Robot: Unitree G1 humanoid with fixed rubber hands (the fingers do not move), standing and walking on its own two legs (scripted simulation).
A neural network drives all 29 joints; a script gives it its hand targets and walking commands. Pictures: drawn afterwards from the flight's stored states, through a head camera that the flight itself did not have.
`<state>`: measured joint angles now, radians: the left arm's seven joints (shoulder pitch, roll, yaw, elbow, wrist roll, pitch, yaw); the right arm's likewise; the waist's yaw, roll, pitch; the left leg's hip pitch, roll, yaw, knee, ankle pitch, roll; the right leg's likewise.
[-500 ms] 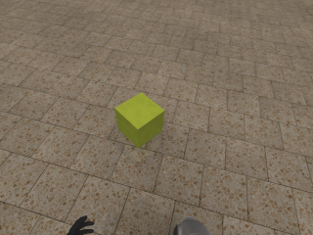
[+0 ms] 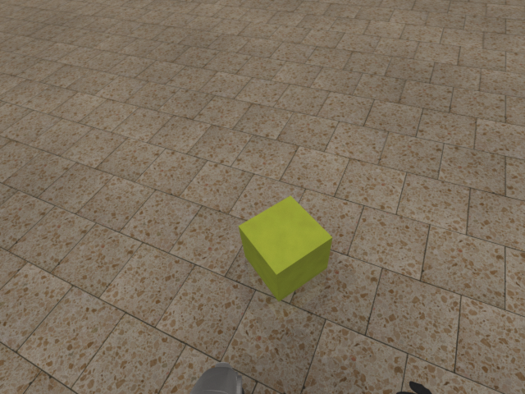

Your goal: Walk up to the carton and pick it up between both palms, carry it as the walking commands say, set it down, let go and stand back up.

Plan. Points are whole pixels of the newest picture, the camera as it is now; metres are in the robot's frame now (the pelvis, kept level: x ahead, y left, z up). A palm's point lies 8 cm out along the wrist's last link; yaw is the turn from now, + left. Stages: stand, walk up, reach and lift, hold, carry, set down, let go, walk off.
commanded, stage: walk up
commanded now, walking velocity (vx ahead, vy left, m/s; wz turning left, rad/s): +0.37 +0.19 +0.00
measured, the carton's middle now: (284, 248) +0.75 +0.05 -0.67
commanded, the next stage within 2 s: none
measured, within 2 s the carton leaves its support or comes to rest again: neither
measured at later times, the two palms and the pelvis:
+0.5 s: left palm (146, 326) +0.25 +0.28 -0.14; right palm out of the picture +0.13 -0.20 -0.13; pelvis +0.17 +0.04 +0.00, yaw +0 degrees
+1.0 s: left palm (128, 351) +0.21 +0.30 -0.15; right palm (413, 370) +0.22 -0.21 -0.15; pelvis +0.21 +0.05 -0.01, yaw +1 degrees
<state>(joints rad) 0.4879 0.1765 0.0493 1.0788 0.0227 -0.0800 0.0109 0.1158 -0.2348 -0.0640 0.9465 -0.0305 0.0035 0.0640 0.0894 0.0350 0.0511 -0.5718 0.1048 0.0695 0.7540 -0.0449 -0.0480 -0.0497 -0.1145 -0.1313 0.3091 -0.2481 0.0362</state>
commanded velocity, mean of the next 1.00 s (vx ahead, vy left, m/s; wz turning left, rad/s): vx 0.13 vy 0.01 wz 0.01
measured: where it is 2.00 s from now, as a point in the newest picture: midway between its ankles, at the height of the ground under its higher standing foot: outside the picture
